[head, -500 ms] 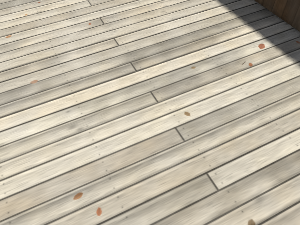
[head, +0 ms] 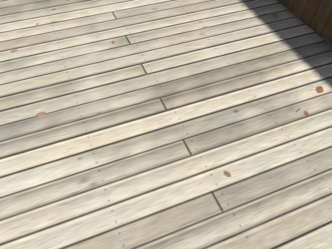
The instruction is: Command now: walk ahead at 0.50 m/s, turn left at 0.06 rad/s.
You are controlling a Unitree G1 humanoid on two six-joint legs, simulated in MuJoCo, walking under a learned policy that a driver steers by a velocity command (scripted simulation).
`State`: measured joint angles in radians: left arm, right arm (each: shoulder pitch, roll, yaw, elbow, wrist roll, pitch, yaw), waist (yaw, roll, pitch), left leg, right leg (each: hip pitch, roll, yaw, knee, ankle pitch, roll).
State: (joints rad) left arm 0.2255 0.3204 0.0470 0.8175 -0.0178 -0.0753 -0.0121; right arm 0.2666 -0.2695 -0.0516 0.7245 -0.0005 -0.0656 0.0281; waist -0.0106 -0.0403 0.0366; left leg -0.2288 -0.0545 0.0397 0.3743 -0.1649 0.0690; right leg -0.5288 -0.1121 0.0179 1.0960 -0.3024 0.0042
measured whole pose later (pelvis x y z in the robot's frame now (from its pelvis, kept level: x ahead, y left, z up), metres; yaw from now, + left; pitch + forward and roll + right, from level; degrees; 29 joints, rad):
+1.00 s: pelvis +0.53 +0.06 -0.01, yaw +25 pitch +0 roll -1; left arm 0.15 0.31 0.06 0.81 -0.01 -0.11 0.00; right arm 0.25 -0.29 -0.08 0.72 0.01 -0.04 0.03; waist -0.01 -0.02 0.08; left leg -0.31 -0.09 0.00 0.48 -0.17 0.10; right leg -0.45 -0.08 0.03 1.16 -0.36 0.00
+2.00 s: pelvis +0.99 +0.36 +0.00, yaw +40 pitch +1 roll +0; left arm 0.28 0.31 0.04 0.85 -0.02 -0.08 -0.01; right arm 0.21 -0.27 -0.05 0.75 0.00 -0.07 0.03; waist 0.01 -0.04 0.02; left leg -0.29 -0.04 0.04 0.42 -0.16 0.06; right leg -0.46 -0.07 0.01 1.11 -0.35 -0.01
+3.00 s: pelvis +1.49 +0.65 -0.01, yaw +8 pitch +1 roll +1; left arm 0.32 0.32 0.07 0.69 -0.03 -0.01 0.01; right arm 0.19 -0.26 -0.05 0.75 -0.01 -0.10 0.01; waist 0.00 -0.05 0.01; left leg -0.29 -0.02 0.04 0.45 -0.19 0.02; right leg -0.48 -0.01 0.07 1.17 -0.37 -0.01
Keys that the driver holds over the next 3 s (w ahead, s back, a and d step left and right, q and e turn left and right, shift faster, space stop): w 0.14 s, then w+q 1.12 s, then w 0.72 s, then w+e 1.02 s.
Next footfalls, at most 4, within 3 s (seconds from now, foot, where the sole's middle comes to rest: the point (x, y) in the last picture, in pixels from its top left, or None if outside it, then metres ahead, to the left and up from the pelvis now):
0.32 right None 0.36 -0.16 -0.78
0.84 left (130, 222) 0.58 0.15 -0.78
1.34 right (142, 150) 0.94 0.11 -0.78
1.84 left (66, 141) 0.99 0.48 -0.78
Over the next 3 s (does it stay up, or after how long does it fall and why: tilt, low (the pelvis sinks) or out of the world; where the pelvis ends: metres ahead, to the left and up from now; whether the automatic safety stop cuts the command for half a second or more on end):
stays up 1.49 0.65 -0.01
